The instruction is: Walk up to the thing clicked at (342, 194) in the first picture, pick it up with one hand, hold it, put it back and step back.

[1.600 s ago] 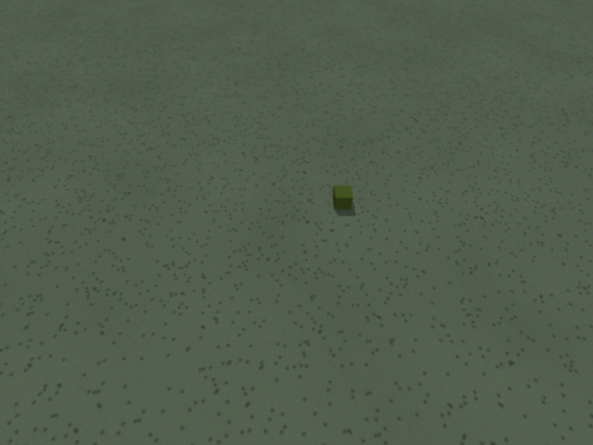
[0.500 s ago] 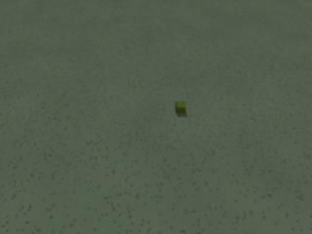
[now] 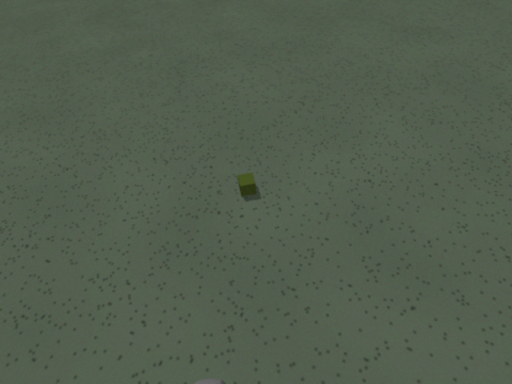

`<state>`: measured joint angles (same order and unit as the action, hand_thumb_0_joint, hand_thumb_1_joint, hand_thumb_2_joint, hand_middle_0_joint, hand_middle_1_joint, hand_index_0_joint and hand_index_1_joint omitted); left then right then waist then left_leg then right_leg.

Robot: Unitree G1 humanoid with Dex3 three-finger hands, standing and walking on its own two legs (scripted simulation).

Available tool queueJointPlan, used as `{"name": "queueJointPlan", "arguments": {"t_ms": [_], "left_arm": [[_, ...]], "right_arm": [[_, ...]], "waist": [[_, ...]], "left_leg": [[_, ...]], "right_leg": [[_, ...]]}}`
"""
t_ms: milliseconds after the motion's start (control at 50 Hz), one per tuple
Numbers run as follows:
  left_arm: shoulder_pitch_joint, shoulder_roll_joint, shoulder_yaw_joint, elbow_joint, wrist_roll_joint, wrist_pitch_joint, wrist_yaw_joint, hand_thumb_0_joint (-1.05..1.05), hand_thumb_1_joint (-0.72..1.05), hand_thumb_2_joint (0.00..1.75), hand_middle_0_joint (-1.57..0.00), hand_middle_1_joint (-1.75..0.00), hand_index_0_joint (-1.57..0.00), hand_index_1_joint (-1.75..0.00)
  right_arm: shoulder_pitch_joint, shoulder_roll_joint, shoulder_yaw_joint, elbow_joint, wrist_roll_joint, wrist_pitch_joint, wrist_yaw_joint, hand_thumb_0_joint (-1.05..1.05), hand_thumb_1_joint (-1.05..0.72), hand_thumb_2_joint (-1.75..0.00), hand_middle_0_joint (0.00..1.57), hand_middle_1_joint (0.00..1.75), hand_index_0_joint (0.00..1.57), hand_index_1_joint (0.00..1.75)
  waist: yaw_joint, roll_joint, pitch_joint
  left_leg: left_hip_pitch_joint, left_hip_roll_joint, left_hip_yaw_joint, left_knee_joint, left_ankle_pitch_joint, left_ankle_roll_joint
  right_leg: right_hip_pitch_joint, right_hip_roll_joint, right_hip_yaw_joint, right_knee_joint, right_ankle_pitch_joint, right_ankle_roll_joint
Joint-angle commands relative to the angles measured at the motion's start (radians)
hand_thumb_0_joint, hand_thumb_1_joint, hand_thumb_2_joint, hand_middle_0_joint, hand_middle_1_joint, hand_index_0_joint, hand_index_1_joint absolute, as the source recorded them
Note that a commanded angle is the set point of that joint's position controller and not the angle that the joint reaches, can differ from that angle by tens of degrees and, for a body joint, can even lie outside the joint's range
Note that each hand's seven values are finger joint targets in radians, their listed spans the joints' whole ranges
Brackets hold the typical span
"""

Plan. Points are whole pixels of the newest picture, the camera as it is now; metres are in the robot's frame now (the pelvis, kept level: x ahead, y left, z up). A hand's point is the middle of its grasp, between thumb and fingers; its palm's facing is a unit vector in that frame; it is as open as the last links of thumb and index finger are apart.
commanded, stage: walk up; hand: left
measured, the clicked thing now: (247, 184) +1.15 +0.13 -0.72
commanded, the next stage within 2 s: none
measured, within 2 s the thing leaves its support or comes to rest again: neither
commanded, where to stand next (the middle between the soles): +0.74 -0.06 m, yaw -10 degrees
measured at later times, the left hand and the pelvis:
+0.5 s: hand (142, 278) +0.34 +0.27 -0.13, palm faces -0.22 -0.91 -0.36, open 7.4 cm; pelvis +0.22 +0.01 +0.01, yaw -8 degrees
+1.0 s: hand (178, 217) +0.50 +0.22 -0.13, palm faces -0.19 -0.91 -0.38, open 7.4 cm; pelvis +0.41 -0.04 +0.00, yaw -10 degrees
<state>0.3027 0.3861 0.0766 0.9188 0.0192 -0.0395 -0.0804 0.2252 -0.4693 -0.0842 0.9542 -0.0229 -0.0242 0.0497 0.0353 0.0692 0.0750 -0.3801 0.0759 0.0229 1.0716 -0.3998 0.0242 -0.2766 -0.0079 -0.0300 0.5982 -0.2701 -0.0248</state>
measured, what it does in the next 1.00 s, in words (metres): walks ahead: left foot, then right foot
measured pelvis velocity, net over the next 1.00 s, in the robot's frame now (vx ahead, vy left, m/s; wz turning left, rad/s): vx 0.41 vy -0.04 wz -0.18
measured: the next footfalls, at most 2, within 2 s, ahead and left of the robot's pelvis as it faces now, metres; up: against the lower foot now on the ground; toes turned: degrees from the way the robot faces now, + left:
left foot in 0.24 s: +0.25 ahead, +0.13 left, +0.00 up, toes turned +0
right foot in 0.62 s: +0.41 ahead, -0.17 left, +0.00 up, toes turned -12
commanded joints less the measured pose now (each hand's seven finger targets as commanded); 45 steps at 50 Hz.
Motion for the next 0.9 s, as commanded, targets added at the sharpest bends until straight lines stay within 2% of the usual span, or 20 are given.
{"name": "queueJointPlan", "arguments": {"t_ms": [0, 120, 160, 200, 220, 240, 260, 300, 360, 440, 520, 540, 580, 600, 620, 640, 680, 740, 780, 880], "left_arm": [[-0.016, 0.303, 0.070, -0.103, -0.011, -0.036, 0.031, 0.00, 0.90, 0.90, -0.20, -0.30, -0.20, -0.30], [0.017, 0.307, 0.066, -0.146, -0.005, -0.048, 0.030, 0.00, 0.90, 0.90, -0.20, -0.30, -0.20, -0.30], [-0.041, 0.305, 0.060, -0.165, -0.003, -0.048, 0.032, 0.00, 0.90, 0.90, -0.20, -0.30, -0.20, -0.30], [-0.018, 0.230, 0.031, -0.176, 0.001, -0.049, 0.034, 0.00, 0.90, 0.90, -0.20, -0.30, -0.20, -0.30], [0.035, 0.147, 0.010, -0.178, -0.011, -0.049, 0.037, 0.00, 0.90, 0.90, -0.20, -0.30, -0.20, -0.30], [0.054, 0.186, 0.017, -0.166, -0.014, -0.044, 0.048, 0.00, 0.90, 0.90, -0.20, -0.30, -0.20, -0.30], [0.038, 0.269, 0.026, -0.150, -0.004, -0.042, 0.059, 0.00, 0.90, 0.90, -0.20, -0.30, -0.20, -0.30], [0.064, 0.271, 0.028, -0.111, -0.020, -0.040, 0.049, 0.00, 0.90, 0.90, -0.20, -0.30, -0.20, -0.30], [0.060, 0.238, 0.028, -0.096, -0.021, -0.036, 0.026, 0.00, 0.90, 0.90, -0.20, -0.30, -0.20, -0.30], [-0.062, 0.204, 0.021, -0.147, -0.012, -0.032, 0.008, 0.00, 0.90, 0.90, -0.20, -0.30, -0.20, -0.30], [-0.102, 0.193, 0.025, -0.149, -0.011, -0.033, 0.000, 0.00, 0.90, 0.90, -0.20, -0.30, -0.20, -0.30], [-0.097, 0.190, 0.026, -0.142, -0.011, -0.033, 0.001, 0.00, 0.90, 0.90, -0.20, -0.30, -0.20, -0.30], [0.007, 0.226, 0.046, -0.103, -0.011, -0.041, 0.013, 0.00, 0.90, 0.90, -0.20, -0.30, -0.20, -0.30], [0.097, 0.273, 0.067, -0.081, -0.009, -0.051, 0.024, 0.00, 0.90, 0.90, -0.20, -0.30, -0.20, -0.30], [0.180, 0.372, 0.099, -0.085, -0.006, -0.058, 0.040, 0.00, 0.90, 0.90, -0.20, -0.30, -0.20, -0.30], [0.171, 0.411, 0.095, -0.097, -0.023, -0.056, 0.042, 0.00, 0.90, 0.90, -0.20, -0.30, -0.20, -0.30], [0.050, 0.356, 0.078, -0.129, -0.043, -0.054, 0.051, 0.00, 0.90, 0.90, -0.20, -0.30, -0.20, -0.30], [0.015, 0.291, 0.055, -0.137, -0.031, -0.062, 0.057, 0.00, 0.90, 0.90, -0.20, -0.30, -0.20, -0.30], [0.031, 0.280, 0.049, -0.144, -0.027, -0.070, 0.057, 0.00, 0.90, 0.90, -0.20, -0.30, -0.20, -0.30], [0.017, 0.303, 0.059, -0.170, -0.011, -0.076, 0.053, 0.00, 0.90, 0.90, -0.20, -0.30, -0.20, -0.30]], "right_arm": [[0.056, -0.166, -0.042, -0.092, 0.000, -0.033, 0.014, 0.00, -0.90, -0.90, 0.20, 0.30, 0.20, 0.30], [-0.043, -0.144, -0.044, -0.164, -0.009, -0.055, 0.018, 0.00, -0.90, -0.90, 0.20, 0.30, 0.20, 0.30], [0.037, -0.138, -0.051, -0.154, -0.007, -0.067, 0.015, 0.00, -0.90, -0.90, 0.20, 0.30, 0.20, 0.30], [0.217, -0.185, -0.077, -0.108, -0.012, -0.084, -0.004, 0.00, -0.90, -0.90, 0.20, 0.30, 0.20, 0.30], [0.298, -0.258, -0.100, -0.104, -0.027, -0.094, -0.016, 0.00, -0.90, -0.90, 0.20, 0.30, 0.20, 0.30], [0.251, -0.304, -0.102, -0.141, -0.012, -0.095, -0.017, 0.00, -0.90, -0.90, 0.20, 0.30, 0.20, 0.30], [0.170, -0.302, -0.102, -0.160, 0.018, -0.092, -0.014, 0.00, -0.90, -0.90, 0.20, 0.30, 0.20, 0.30], [0.084, -0.224, -0.067, -0.184, 0.018, -0.090, -0.016, 0.00, -0.90, -0.90, 0.20, 0.30, 0.20, 0.30], [0.104, -0.192, -0.052, -0.176, 0.012, -0.097, -0.017, 0.00, -0.90, -0.90, 0.20, 0.30, 0.20, 0.30], [0.131, -0.213, -0.055, -0.186, 0.008, -0.095, -0.016, 0.00, -0.90, -0.90, 0.20, 0.30, 0.20, 0.30], [0.112, -0.214, -0.054, -0.202, 0.014, -0.077, -0.017, 0.00, -0.90, -0.90, 0.20, 0.30, 0.20, 0.30], [0.110, -0.222, -0.056, -0.205, 0.014, -0.071, -0.018, 0.00, -0.90, -0.90, 0.20, 0.30, 0.20, 0.30], [0.103, -0.186, -0.039, -0.217, 0.017, -0.062, -0.019, 0.00, -0.90, -0.90, 0.20, 0.30, 0.20, 0.30], [0.144, -0.137, -0.017, -0.219, 0.015, -0.062, -0.018, 0.00, -0.90, -0.90, 0.20, 0.30, 0.20, 0.30], [0.181, -0.066, 0.009, -0.241, 0.018, -0.061, -0.017, 0.00, -0.90, -0.90, 0.20, 0.30, 0.20, 0.30], [0.151, -0.163, -0.016, -0.226, 0.022, -0.049, -0.024, 0.00, -0.90, -0.90, 0.20, 0.30, 0.20, 0.30], [0.126, -0.183, -0.023, -0.190, 0.027, -0.041, -0.031, 0.00, -0.90, -0.90, 0.20, 0.30, 0.20, 0.30], [0.182, -0.155, -0.017, -0.151, 0.021, -0.036, -0.015, 0.00, -0.90, -0.90, 0.20, 0.30, 0.20, 0.30], [0.181, -0.144, -0.023, -0.148, 0.011, -0.031, -0.004, 0.00, -0.90, -0.90, 0.20, 0.30, 0.20, 0.30], [0.076, -0.127, -0.031, -0.186, -0.002, -0.039, 0.018, 0.00, -0.90, -0.90, 0.20, 0.30, 0.20, 0.30]], "waist": [[-0.027, -0.228, 0.027], [0.002, -0.164, 0.016], [-0.058, -0.158, -0.006], [-0.150, 0.012, -0.112], [-0.170, 0.238, -0.159], [-0.141, 0.187, -0.103], [-0.104, 0.060, -0.048], [-0.049, 0.027, 0.037], [-0.059, 0.091, 0.006], [-0.076, 0.090, 0.012], [-0.073, 0.074, -0.040], [-0.066, 0.068, -0.050], [0.007, -0.047, -0.097], [0.049, -0.182, -0.161], [0.075, -0.400, -0.219], [0.079, -0.329, -0.195], [0.037, -0.163, -0.070], [-0.024, -0.196, -0.034], [-0.023, -0.201, -0.040], [-0.003, -0.198, -0.019]], "left_leg": [[-0.108, 0.041, -0.026, -0.152, 0.063, -0.014], [-0.035, 0.023, 0.000, -0.394, 0.149, -0.020], [0.130, 0.003, 0.023, -0.471, 0.190, -0.011], [0.461, -0.024, 0.004, -0.571, 0.135, 0.022], [0.566, 0.171, -0.318, -0.721, -0.137, 0.088], [0.480, 0.371, -0.705, -0.890, -0.319, 0.165], [0.356, 0.395, -0.710, -0.901, -0.360, 0.222], [0.236, 0.276, -0.401, -0.869, -0.196, 0.176], [0.241, 0.203, -0.174, -0.842, 0.149, 0.165], [0.271, 0.214, -0.067, -0.807, 0.366, 0.200], [0.246, 0.175, 0.003, -0.723, 0.376, 0.152], [0.232, 0.179, 0.008, -0.693, 0.357, 0.149], [0.128, 0.139, 0.054, -0.486, 0.374, 0.110], [0.036, 0.077, 0.103, -0.256, 0.322, 0.078], [-0.183, -0.040, 0.113, 0.020, -0.027, 0.030], [-0.262, -0.055, 0.003, 0.130, -0.143, 0.018], [-0.255, 0.018, -0.084, 0.172, -0.059, 0.021], [-0.175, 0.041, -0.074, 0.021, 0.040, 0.008], [-0.147, 0.028, -0.041, -0.045, 0.080, -0.007], [-0.087, 0.041, -0.008, -0.323, 0.150, -0.025]], "right_leg": [[0.004, -0.204, 0.329, -0.397, -0.281, -0.177], [0.007, -0.214, 0.291, -0.343, -0.187, -0.178], [-0.079, -0.198, 0.247, -0.254, -0.123, -0.160], [-0.210, -0.094, 0.140, 0.101, 0.080, -0.104], [-0.354, 0.040, 0.066, 0.429, -0.005, -0.056], [-0.466, 0.102, 0.113, 0.570, -0.242, -0.027], [-0.447, 0.028, 0.185, 0.633, -0.219, -0.039], [-0.392, -0.036, 0.174, 0.551, -0.099, -0.022], [-0.311, -0.053, 0.120, 0.413, -0.044, 0.011], [-0.281, -0.075, 0.054, 0.205, -0.004, 0.021], [-0.105, -0.031, -0.024, 0.018, 0.109, -0.005], [-0.058, -0.018, -0.047, -0.003, 0.119, -0.013], [0.190, 0.011, -0.040, -0.074, 0.131, -0.031], [0.352, -0.012, 0.023, -0.123, 0.049, -0.055], [0.486, -0.275, 0.460, -0.212, -0.120, -0.140], [0.428, -0.403, 0.751, -0.320, -0.169, -0.256], [0.255, -0.361, 0.557, -0.305, -0.059, -0.264], [0.116, -0.241, 0.332, -0.289, 0.106, -0.204], [0.081, -0.217, 0.266, -0.286, 0.175, -0.202], [0.012, -0.225, 0.222, -0.303, -0.042, -0.209]]}}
